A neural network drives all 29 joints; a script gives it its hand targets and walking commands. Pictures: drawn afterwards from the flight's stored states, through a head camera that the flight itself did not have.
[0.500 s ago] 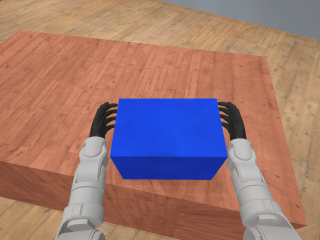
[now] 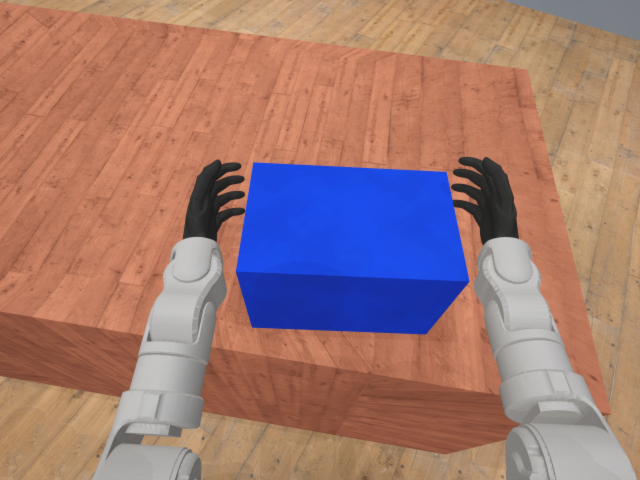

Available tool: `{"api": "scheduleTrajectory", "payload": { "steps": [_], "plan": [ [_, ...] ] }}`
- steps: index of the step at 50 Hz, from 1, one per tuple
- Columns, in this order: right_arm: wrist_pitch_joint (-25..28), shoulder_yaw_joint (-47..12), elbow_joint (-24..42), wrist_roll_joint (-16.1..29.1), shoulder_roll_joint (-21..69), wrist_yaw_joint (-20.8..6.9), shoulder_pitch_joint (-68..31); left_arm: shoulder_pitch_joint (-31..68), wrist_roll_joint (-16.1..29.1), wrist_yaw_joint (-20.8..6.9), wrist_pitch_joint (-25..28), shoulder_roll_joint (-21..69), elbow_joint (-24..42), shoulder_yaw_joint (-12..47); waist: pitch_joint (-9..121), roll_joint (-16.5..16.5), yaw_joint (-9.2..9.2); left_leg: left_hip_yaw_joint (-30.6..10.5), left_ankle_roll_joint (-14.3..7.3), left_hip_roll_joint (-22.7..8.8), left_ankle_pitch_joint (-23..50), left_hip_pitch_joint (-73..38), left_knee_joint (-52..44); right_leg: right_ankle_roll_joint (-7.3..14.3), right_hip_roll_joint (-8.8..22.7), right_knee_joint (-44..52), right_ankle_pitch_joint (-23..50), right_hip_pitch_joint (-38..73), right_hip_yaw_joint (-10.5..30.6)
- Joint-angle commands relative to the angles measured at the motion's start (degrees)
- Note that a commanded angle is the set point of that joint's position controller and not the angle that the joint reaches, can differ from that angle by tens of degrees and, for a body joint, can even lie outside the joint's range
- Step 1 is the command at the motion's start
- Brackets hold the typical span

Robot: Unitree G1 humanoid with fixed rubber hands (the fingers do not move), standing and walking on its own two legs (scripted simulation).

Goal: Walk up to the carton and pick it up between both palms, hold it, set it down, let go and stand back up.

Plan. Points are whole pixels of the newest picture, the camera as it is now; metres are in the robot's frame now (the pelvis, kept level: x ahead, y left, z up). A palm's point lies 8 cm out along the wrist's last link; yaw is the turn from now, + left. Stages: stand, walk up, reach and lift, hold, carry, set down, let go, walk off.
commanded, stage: set down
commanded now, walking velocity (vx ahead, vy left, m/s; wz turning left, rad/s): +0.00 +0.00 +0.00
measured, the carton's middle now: (344, 253) +0.42 -0.01 +0.00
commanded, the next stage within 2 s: none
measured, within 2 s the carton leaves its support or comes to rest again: neither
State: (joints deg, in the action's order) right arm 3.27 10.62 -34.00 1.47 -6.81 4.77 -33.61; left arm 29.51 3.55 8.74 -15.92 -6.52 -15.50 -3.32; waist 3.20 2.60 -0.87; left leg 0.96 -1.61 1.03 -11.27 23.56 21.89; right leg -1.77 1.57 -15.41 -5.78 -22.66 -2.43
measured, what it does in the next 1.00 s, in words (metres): stands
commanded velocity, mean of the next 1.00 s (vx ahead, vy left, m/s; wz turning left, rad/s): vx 0.00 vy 0.00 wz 0.00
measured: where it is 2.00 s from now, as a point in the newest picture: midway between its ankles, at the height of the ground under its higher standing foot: outside the picture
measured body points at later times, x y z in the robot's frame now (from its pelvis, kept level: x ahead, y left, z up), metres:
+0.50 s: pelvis -0.01 +0.00 +0.00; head +0.03 +0.03 +0.45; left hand +0.40 +0.17 +0.09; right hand +0.40 -0.19 +0.09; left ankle -0.02 +0.09 -0.75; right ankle +0.00 -0.14 -0.75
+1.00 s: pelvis +0.00 -0.04 +0.01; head +0.07 -0.03 +0.45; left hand +0.39 +0.17 +0.05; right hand +0.41 -0.18 +0.07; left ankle -0.02 +0.09 -0.74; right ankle +0.00 -0.14 -0.75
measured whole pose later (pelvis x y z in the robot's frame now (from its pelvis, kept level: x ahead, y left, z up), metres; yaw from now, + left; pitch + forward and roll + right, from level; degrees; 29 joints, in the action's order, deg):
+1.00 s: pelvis +0.00 -0.04 +0.01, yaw +3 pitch +9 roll +0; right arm 11.5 26.1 -38.3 -17.6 6.5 1.9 -32.9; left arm 34.8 -18.8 -5.6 8.3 3.5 -41.0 -32.8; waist 0.7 0.2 0.2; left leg -2.5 0.6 -0.6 -6.4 14.2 11.8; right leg 1.0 -0.3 -8.4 -3.5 -13.7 -5.8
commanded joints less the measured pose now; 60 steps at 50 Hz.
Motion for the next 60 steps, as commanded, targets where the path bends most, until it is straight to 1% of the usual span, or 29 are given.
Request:
{"api": "scheduleTrajectory", "payload": {
  "steps": [1,2,3,4,6,7,8,11,12,14,15,17,18,20,21,23,24,25,26,28,29,30,31,32,36,42,47,53,60],
  "plan": [
    [1.3,-1.4,7.6,0.2,-4.0,-2.5,-15.5,18.6,0.7,-0.8,-0.9,4.6,13.9,7.1,35.3,-6.3,-2.30,-2.8,8.7,-1.0,57.3,-31.3,7.2,1.1,-3.8,1.1,9.8,5.4,0.9],
    [1.1,0.1,7.5,-0.8,-4.6,-2.7,-16.9,19.8,0.1,-0.9,-1.2,4.0,12.2,6.1,35.1,-5.7,-2.46,-2.3,8.5,-0.4,54.8,-30.6,6.4,1.0,-3.7,2.1,8.5,5.9,0.8],
    [1.2,0.0,8.0,-0.1,-6.9,-2.8,-16.8,18.1,0.1,-0.6,-2.3,1.7,12.5,5.3,32.7,-6.2,-1.74,-2.6,8.5,-1.2,56.0,-30.8,6.8,0.4,-3.2,1.1,8.9,4.2,0.6],
    [1.5,-1.6,10.4,1.0,-3.8,-2.9,-15.7,17.1,1.6,-0.7,-3.2,4.5,14.1,7.7,31.5,-5.3,-2.34,-2.3,8.2,-1.3,58.0,-30.1,7.4,0.6,-2.8,1.7,10.2,5.1,1.4],
    [0.9,-1.5,12.5,1.4,-4.7,-2.9,-17.7,19.2,1.0,-0.5,-4.1,1.4,16.3,6.4,35.0,-5.9,-1.53,-2.3,7.9,-0.9,57.1,-29.6,6.3,0.2,-2.5,1.2,12.3,8.2,1.3],
    [0.5,-0.6,10.0,1.0,-7.8,-3.1,-17.2,18.1,-0.2,-0.3,-4.1,-1.0,14.1,3.9,35.1,-6.5,-0.58,-2.4,8.1,-0.6,54.2,-29.3,5.6,0.4,-2.7,1.3,11.4,9.3,1.6],
    [-0.1,-1.8,8.1,1.9,-7.5,-3.2,-15.4,17.9,-0.3,-0.1,-3.8,1.3,14.7,5.0,35.8,-7.7,-2.34,-2.6,8.6,-0.2,54.9,-31.9,4.3,0.6,-3.3,2.0,11.8,10.6,1.3],
    [-1.1,-0.5,10.6,2.2,-9.6,-3.6,-19.2,20.5,1.3,0.3,-4.3,-0.4,15.4,5.1,40.0,-7.4,-2.39,-3.3,8.8,-1.5,57.5,-34.6,4.6,0.8,-3.7,2.1,8.2,7.4,1.3],
    [-1.6,-1.3,12.4,3.3,-10.8,-4.0,-17.6,18.1,0.8,0.8,-4.9,-0.2,16.5,4.3,41.5,-7.6,-1.41,-3.7,9.1,-2.1,58.8,-36.5,4.1,1.0,-4.0,2.6,8.6,8.8,1.7],
    [-2.0,0.9,10.2,1.7,-12.3,-4.0,-20.6,21.4,0.3,1.2,-5.7,-2.6,13.1,2.3,37.8,-6.3,-1.27,-3.3,9.0,-1.8,55.4,-32.5,4.3,0.8,-4.0,2.6,7.6,8.5,1.7],
    [-2.1,-0.5,9.0,3.2,-13.3,-4.2,-19.3,20.3,-0.1,1.3,-5.3,-3.3,12.7,0.9,39.5,-6.8,-0.50,-3.0,9.3,-1.3,53.7,-32.7,3.0,1.1,-4.0,3.2,9.4,11.2,2.1],
    [-2.2,-1.9,8.5,4.9,-12.3,-4.1,-18.4,19.4,1.0,0.9,-5.6,-2.1,11.8,1.7,34.5,-5.5,-0.83,-2.9,8.8,-1.0,54.2,-30.0,4.0,1.2,-3.9,2.5,12.4,12.3,2.2],
    [-3.0,-2.0,6.4,4.2,-10.8,-4.0,-20.6,23.1,0.3,0.6,-5.4,-1.6,9.7,1.7,35.0,-6.1,-1.65,-3.2,8.9,-0.5,50.3,-28.9,2.2,1.1,-3.9,3.0,10.4,13.2,2.5],
    [-3.5,-2.8,0.5,5.0,-12.9,-4.7,-21.2,23.6,-0.6,0.5,-4.0,-4.2,3.2,-0.8,32.2,-6.9,0.24,-3.3,9.0,-0.7,41.5,-25.4,-0.4,1.4,-4.1,3.2,6.4,14.6,2.5],
    [-3.3,-4.1,-1.8,6.1,-13.2,-4.9,-17.9,20.1,-1.3,0.4,-3.7,-3.0,0.8,-1.4,29.3,-7.4,0.57,-3.5,8.9,-1.0,40.9,-24.5,-0.9,1.7,-4.0,3.7,7.3,16.0,2.9],
    [-3.4,-3.8,-0.9,5.9,-13.2,-4.5,-22.8,25.7,-0.8,-0.1,-2.8,-3.1,1.0,-1.2,29.6,-5.9,0.02,-3.1,8.7,-0.7,38.4,-22.1,-2.7,1.3,-4.2,3.7,8.4,16.7,2.7],
    [-5.0,-5.4,-11.1,8.3,4.5,-3.6,-22.8,19.3,-9.8,-3.5,2.0,11.2,-23.2,-4.2,9.2,-10.6,8.85,-3.8,5.5,-1.0,25.8,-16.0,0.3,2.2,-3.1,0.6,4.1,11.9,-2.2],
    [-2.7,-1.2,-4.1,3.0,1.4,-4.4,-24.3,22.7,-10.1,-5.9,9.0,5.6,-19.2,-11.1,12.0,-5.3,7.21,-2.1,5.0,1.0,10.5,-10.3,-3.7,1.1,-2.9,2.6,-4.5,11.9,-3.1],
    [-0.5,1.1,-7.1,-1.9,3.0,-5.9,-23.7,23.7,-11.5,-6.9,14.5,5.1,-22.8,-11.4,12.2,-4.2,6.83,-1.1,4.7,0.7,4.3,-9.7,-6.0,0.5,-2.8,2.2,-4.9,11.8,-3.6],
    [2.5,5.1,-9.5,-11.1,8.4,-8.5,-24.2,27.2,-16.3,-8.2,20.9,8.7,-23.0,-14.1,16.6,-5.4,5.92,-1.5,5.5,0.3,5.0,-12.2,-7.7,0.9,-3.2,3.5,-1.7,10.3,-4.3],
    [3.3,6.2,-9.1,-15.6,13.7,-9.6,-25.3,28.2,-19.0,-9.7,21.7,12.8,-22.1,-14.3,19.1,-5.6,5.00,-2.1,6.1,0.2,7.4,-14.4,-8.0,0.9,-3.5,4.7,0.5,11.3,-4.4],
    [2.9,5.8,-9.2,-20.8,23.5,-11.6,-25.6,29.9,-22.1,-12.6,21.5,22.0,-23.3,-13.5,21.2,-5.6,4.78,-2.8,6.3,0.4,9.7,-15.2,-8.1,0.8,-3.5,5.5,2.4,12.4,-4.6],
    [2.8,5.9,-9.9,-23.9,26.7,-13.3,-23.1,30.1,-23.6,-14.6,20.8,26.2,-22.6,-12.9,23.2,-4.9,3.43,-3.0,6.2,0.5,11.6,-15.9,-8.4,0.8,-3.2,5.9,3.7,15.4,-4.0],
    [2.8,5.7,-10.2,-25.1,28.1,-14.1,-21.8,29.4,-24.2,-15.6,20.2,27.5,-22.7,-12.0,24.0,-4.5,3.35,-3.0,5.8,0.3,13.0,-16.1,-8.9,0.7,-2.9,6.0,5.4,18.1,-3.5],
    [3.2,4.1,-9.0,-26.0,29.7,-13.9,-19.0,26.6,-24.9,-17.3,19.0,27.9,-23.1,-12.7,20.8,-1.7,3.35,-2.4,4.6,-0.2,14.0,-13.5,-10.6,0.2,-2.5,6.1,8.0,23.9,-2.6],
    [4.6,0.8,-8.3,-23.7,31.0,-11.2,-17.2,25.4,-24.2,-19.2,20.7,26.5,-25.4,-14.3,16.8,1.0,2.64,-1.1,1.6,0.8,13.2,-3.7,-12.4,-0.7,-1.0,3.6,14.9,33.4,-0.8],
    [5.9,-0.9,-9.2,-22.4,32.0,-9.3,-15.9,24.7,-24.5,-19.8,23.0,25.6,-27.8,-15.3,16.2,0.1,2.17,-1.1,0.7,0.8,14.0,-1.5,-12.3,-0.8,-0.3,2.5,18.0,34.0,-0.3],
    [6.7,-1.3,-10.2,-22.0,32.6,-8.3,-14.6,23.5,-25.2,-20.1,24.3,25.0,-29.3,-16.2,16.7,-1.6,2.01,-1.4,0.6,0.6,14.1,-0.4,-12.0,-0.4,0.3,2.1,17.4,32.7,-0.2],
    [6.7,0.2,-11.5,-21.4,28.8,-7.6,-14.3,22.3,-24.1,-18.9,24.4,20.4,-30.1,-16.4,19.1,-2.9,2.73,-0.8,1.2,0.4,14.1,-1.6,-11.9,0.2,0.0,1.8,16.1,31.1,0.2]
  ]
}}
